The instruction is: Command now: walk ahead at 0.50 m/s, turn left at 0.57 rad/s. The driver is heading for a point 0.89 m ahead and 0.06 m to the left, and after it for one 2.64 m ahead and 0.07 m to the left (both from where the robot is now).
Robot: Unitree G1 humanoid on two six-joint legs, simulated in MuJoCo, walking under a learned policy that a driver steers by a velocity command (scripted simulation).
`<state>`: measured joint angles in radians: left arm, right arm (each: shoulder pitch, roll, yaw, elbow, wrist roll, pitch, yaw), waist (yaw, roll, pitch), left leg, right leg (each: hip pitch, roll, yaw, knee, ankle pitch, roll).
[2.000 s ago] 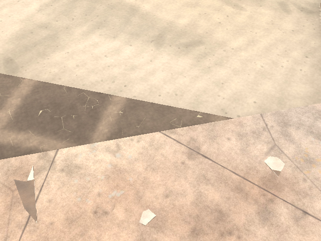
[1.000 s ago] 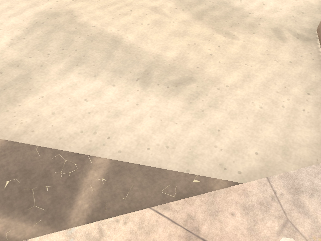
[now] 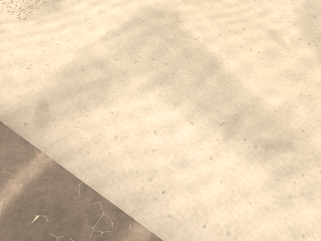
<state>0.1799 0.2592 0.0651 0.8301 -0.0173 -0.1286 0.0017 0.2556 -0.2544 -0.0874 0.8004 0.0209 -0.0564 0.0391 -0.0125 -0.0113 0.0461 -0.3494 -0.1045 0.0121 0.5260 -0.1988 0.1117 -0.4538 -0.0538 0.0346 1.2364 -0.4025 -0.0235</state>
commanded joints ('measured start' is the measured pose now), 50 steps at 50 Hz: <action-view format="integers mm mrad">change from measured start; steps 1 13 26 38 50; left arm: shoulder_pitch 18 -168 143 265 176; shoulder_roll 107 79 76 170 99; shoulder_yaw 35 28 14 0 28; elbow -88 -220 -27 75 -16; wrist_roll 18 11 13 -10 2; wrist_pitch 11 -6 -19 64 93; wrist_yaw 6 -30 -27 -16 8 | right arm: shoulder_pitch -22 63 -35 -248 -18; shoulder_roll -105 -101 -62 -58 -102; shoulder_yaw -18 -13 11 32 -1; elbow -89 -135 -199 -296 -98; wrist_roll -3 5 -15 1 -24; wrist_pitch -20 27 13 -35 -87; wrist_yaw -19 -73 -61 17 -12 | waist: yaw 48 8 -11 35 61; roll -7 109 -44 -136 76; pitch -97 -68 10 -40 -61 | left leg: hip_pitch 148 9 -537 -138 114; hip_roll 274 151 172 78 322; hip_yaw -377 -434 -198 37 -121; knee -271 55 745 5 -330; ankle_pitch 217 -14 61 71 261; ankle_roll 213 107 -68 2 112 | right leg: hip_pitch -143 123 275 483 -142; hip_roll -66 98 -152 -175 -55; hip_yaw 51 16 198 61 149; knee -158 -687 -972 -846 -251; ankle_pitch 65 388 578 799 300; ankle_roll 18 38 -193 -137 6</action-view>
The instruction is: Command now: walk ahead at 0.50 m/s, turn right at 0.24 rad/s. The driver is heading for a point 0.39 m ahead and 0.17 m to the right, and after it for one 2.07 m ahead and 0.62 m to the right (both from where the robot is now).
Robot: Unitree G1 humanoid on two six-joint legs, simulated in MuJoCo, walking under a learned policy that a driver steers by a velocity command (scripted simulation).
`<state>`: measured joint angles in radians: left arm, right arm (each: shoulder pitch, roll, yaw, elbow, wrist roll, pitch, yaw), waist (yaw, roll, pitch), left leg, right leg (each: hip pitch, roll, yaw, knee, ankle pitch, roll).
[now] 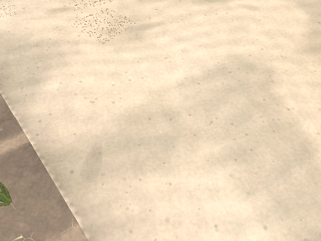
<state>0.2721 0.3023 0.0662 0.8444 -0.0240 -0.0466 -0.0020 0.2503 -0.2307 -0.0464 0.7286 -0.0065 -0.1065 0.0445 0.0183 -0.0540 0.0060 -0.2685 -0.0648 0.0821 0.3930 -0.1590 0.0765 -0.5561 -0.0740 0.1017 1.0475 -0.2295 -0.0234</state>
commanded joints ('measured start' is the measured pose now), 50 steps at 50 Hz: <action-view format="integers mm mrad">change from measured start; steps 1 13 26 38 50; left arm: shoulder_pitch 50 -166 129 -78 -50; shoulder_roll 53 42 167 137 73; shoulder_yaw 29 35 75 47 25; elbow -42 -163 -64 -167 -191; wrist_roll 14 22 26 6 16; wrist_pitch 9 29 14 -9 -5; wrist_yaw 14 -43 -49 17 10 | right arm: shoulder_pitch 8 166 228 -57 18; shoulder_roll -126 -129 -98 -98 -155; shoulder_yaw -44 -45 -41 -7 -40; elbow -9 78 107 -54 -22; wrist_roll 2 1 19 5 -8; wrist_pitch -31 1 8 -9 -3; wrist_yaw -32 -95 -76 -47 -23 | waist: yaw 22 -78 83 -26 -52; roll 103 92 -138 -38 138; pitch -28 68 -118 -83 10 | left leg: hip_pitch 54 231 -480 -109 133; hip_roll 282 378 145 105 338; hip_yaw -166 -94 104 -109 -557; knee -183 56 1420 297 -148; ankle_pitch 223 92 -530 183 -270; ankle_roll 141 110 -123 -168 118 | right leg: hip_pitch -62 -340 929 143 -221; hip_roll -22 23 -47 -19 26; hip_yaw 85 116 8 141 27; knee -109 -244 -495 -749 169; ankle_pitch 197 442 996 322 -102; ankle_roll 12 -13 -247 -238 -34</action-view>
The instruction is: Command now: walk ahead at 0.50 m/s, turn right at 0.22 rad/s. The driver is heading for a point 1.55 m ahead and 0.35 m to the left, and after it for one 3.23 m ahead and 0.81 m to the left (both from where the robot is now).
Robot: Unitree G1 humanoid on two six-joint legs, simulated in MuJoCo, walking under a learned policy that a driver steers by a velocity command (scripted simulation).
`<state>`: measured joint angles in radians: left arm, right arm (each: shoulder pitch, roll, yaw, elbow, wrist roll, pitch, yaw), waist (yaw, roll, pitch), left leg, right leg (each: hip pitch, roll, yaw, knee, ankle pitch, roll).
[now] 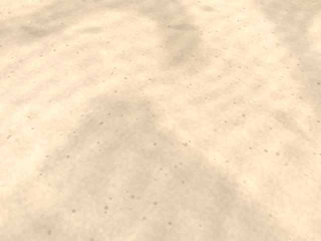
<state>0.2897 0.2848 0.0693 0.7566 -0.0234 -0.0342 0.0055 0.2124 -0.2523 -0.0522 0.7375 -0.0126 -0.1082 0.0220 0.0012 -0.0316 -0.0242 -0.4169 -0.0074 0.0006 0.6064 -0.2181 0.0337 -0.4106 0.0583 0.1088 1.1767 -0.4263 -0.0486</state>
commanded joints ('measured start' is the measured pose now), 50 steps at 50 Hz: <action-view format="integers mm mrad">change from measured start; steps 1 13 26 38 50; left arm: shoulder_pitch -51 -291 -21 46 119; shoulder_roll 80 8 83 134 47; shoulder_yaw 23 -2 18 27 -18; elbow -100 -154 -70 26 12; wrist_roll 14 6 19 18 42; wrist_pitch -17 -37 -44 -63 -65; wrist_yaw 0 -23 -31 -8 6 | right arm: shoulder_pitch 36 176 42 -183 198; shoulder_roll -120 -166 -154 -62 -282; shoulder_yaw -29 -38 -20 2 -78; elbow -30 93 61 4 13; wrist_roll -3 31 38 28 40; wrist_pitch -1 16 -9 22 37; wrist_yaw -4 -23 -12 2 21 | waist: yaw -13 -91 49 52 -92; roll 145 120 -39 -25 252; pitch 25 54 -46 68 -364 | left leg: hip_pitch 245 327 -352 -217 834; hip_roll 246 213 118 107 345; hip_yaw -402 -118 -69 -16 -812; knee -377 -427 607 36 -267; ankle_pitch -131 208 -141 363 -7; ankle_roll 145 154 3 -37 374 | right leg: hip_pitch -299 -212 452 292 -272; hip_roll -132 -114 -334 -241 11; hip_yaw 9 -92 280 -58 -76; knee -15 -572 -933 -1062 137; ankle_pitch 130 458 222 461 -123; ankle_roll -4 52 -209 -149 73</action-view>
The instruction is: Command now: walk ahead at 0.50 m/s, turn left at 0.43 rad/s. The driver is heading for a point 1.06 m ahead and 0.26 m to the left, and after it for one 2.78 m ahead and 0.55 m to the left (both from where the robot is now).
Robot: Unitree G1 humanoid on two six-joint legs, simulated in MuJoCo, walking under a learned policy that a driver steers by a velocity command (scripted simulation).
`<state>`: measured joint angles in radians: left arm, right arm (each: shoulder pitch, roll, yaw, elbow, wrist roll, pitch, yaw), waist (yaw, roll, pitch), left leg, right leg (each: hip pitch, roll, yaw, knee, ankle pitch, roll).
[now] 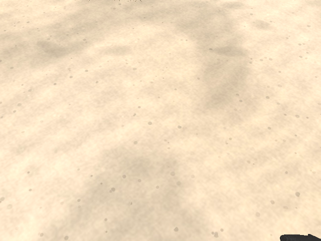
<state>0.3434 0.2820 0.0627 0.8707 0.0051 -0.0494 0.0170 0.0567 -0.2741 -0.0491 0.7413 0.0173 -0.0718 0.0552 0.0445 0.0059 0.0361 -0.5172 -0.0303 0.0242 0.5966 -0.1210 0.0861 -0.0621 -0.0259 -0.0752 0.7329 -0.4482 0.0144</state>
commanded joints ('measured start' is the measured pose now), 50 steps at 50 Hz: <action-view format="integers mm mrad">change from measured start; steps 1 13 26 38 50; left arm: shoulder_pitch -17 -304 -25 -110 99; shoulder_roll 129 55 129 149 49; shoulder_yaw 10 2 41 40 -19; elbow -127 -230 -196 -122 -97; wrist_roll -24 6 -9 -2 5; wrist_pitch -77 -53 -64 -56 -41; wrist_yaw -20 -8 -21 -14 -25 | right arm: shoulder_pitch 328 239 305 87 366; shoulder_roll -204 -173 -181 -60 -319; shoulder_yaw -63 -56 -42 -25 -101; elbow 5 -37 -74 -165 -133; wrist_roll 4 3 18 7 -1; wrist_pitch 0 5 22 39 41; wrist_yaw -15 -65 -71 -30 -34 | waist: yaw -156 -94 44 1 -95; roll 159 70 -148 -71 274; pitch -328 -36 -179 -3 -409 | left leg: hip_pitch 876 240 -291 -186 943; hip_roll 339 113 32 142 390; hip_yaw -729 -292 -205 -84 -724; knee -279 -375 682 259 -176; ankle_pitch -153 86 -368 87 -86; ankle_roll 267 140 -66 -96 287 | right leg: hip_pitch -720 -484 287 -5 -575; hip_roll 29 -13 -355 -213 15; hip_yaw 191 135 690 57 5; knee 635 -83 -429 -579 527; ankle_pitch -69 506 -25 531 -152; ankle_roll -14 51 -227 -187 -12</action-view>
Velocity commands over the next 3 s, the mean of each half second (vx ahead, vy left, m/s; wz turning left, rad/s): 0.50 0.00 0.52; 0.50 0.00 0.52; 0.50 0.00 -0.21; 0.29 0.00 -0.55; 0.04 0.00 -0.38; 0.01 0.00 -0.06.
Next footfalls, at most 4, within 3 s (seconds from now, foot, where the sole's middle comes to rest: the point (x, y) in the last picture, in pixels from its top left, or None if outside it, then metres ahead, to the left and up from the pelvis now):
0.46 right None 0.44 -0.09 -0.75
0.96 left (105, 205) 0.58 0.28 -0.75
1.52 right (126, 132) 0.96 0.23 -0.76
1.96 left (87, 104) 1.12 0.47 -0.75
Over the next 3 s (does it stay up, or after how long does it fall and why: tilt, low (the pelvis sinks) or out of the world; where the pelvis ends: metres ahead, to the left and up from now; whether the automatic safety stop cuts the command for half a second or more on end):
stays up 1.01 0.33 0.02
